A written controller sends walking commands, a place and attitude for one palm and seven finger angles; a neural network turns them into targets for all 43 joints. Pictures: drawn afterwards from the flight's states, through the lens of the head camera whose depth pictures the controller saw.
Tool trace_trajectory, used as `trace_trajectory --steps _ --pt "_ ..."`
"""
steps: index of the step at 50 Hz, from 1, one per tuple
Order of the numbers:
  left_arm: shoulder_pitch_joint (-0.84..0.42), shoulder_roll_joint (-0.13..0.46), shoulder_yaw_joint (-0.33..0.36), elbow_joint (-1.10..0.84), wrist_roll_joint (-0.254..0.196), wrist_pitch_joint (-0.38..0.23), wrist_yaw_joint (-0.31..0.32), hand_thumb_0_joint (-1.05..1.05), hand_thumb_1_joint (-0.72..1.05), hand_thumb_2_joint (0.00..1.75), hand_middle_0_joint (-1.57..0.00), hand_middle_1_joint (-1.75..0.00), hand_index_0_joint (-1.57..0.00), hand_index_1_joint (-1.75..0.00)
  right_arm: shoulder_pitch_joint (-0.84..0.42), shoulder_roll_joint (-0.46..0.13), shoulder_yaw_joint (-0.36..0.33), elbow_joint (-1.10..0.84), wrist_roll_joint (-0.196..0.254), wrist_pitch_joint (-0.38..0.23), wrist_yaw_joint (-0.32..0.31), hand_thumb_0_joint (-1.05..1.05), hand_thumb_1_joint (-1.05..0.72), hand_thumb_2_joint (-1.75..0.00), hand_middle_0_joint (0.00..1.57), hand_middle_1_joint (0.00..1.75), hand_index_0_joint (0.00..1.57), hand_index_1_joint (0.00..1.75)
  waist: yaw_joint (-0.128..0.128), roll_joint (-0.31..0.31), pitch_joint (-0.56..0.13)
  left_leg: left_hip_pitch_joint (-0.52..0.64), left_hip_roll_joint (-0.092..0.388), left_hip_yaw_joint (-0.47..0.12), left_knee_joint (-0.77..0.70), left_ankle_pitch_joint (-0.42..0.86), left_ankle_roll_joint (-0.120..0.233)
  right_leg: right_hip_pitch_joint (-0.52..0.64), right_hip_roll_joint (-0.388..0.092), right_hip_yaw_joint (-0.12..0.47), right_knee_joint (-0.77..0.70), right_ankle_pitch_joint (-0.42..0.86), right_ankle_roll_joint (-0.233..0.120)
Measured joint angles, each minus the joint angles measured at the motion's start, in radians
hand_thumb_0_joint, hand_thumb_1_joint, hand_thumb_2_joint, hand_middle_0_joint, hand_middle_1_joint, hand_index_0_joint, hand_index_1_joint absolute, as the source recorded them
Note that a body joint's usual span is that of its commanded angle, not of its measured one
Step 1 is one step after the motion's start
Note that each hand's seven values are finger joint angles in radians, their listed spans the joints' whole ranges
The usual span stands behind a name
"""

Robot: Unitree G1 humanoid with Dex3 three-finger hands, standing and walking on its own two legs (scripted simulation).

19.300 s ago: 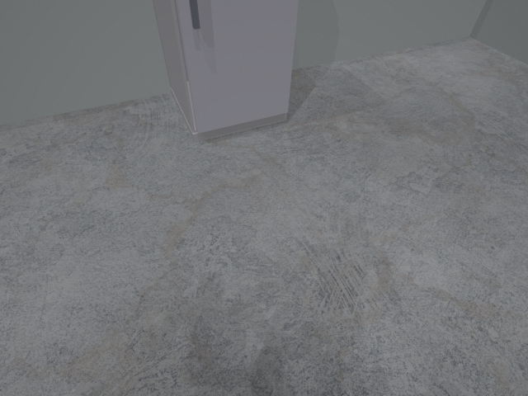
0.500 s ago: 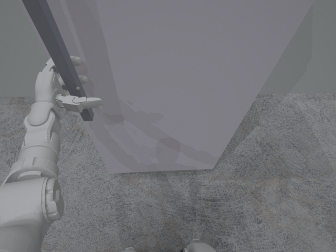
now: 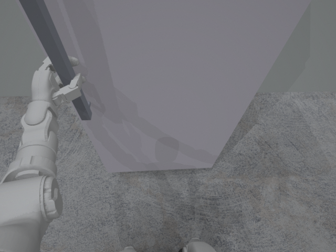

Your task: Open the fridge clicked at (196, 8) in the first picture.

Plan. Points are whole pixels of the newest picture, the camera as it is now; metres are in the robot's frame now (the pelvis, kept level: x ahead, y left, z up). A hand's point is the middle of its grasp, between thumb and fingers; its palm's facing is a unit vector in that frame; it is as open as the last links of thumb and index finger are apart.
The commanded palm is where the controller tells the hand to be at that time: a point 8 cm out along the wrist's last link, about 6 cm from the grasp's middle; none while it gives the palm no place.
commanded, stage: grip the handle and tug to test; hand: left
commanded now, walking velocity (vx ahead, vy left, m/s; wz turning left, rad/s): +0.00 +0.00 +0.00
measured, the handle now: (55, 37) +0.53 +0.23 +0.20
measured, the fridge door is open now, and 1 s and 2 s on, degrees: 0 1 33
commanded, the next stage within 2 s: pull the door a little, standing still in 0.66 s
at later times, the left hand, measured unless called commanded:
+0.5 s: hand (75, 87) +0.47 +0.20 +0.11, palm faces +0.06 -1.00 -0.01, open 6.1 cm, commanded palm +0.43 +0.26 +0.11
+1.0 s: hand (74, 91) +0.46 +0.20 +0.11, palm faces +0.06 -1.00 +0.00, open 6.1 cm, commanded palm +0.41 +0.25 +0.11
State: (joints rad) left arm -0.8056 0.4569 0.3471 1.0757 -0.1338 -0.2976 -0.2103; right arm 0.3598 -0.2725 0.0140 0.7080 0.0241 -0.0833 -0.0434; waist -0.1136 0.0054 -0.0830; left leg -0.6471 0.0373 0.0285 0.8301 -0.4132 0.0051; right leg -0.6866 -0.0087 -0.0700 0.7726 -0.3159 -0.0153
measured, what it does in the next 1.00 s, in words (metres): stands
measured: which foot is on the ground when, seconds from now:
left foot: down 0.00-1.00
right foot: down 0.00-1.00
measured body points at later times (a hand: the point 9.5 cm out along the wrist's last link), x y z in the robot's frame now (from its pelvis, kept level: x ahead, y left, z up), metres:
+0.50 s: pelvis +0.00 +0.00 +0.00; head +0.07 +0.01 +0.44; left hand +0.46 +0.26 +0.11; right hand +0.04 -0.28 -0.11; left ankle -0.01 +0.11 -0.70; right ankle +0.03 -0.11 -0.70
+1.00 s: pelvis +0.02 +0.01 +0.01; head +0.08 +0.02 +0.46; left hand +0.45 +0.26 +0.11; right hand +0.10 -0.26 -0.10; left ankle -0.01 +0.11 -0.70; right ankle +0.03 -0.11 -0.70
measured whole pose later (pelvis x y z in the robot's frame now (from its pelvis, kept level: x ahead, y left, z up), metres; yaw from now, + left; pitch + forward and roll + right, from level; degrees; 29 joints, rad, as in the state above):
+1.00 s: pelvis +0.02 +0.01 +0.01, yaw -1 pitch +12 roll -1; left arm -0.58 0.37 0.33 0.79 -0.17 -0.20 -0.18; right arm 0.32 -0.26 0.00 0.65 0.03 -0.05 -0.03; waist -0.09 0.01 -0.10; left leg -0.54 0.04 0.05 0.76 -0.43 0.01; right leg -0.59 0.00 -0.04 0.71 -0.32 0.00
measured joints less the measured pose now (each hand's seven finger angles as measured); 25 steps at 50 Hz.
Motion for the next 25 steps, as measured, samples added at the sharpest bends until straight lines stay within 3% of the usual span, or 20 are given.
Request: trace_trajectory --steps 15,25 --pt "-0.041 0.021 0.007 0.035 0.007 0.002 -0.022 0.01 0.64 0.8 -0.37 -1.35 -0.37 -1.38 -0.014 -0.001 0.009 -0.009 0.0 -0.003 -0.003 0.01 -0.9 -0.9 0.2 0.3 0.2 0.3 -0.004 -0.005 0.003 -0.028 0.001 -0.009 0.015 0.004 -0.004 -0.025 0.0 -0.008 0.014 0.001 -0.005" --pt "0.043 0.023 0.029 -0.05 -0.013 0.032 -0.02 0.01 0.67 0.79 -0.34 -1.37 -0.34 -1.39 -0.001 -0.005 0.005 -0.038 0.007 0.009 0.001 0.01 -0.9 -0.9 0.2 0.3 0.2 0.3 -0.012 -0.001 -0.005 0.002 0.01 0.014 -0.005 0.001 -0.002 -0.007 0.012 0.015 -0.003 0.006 -0.003"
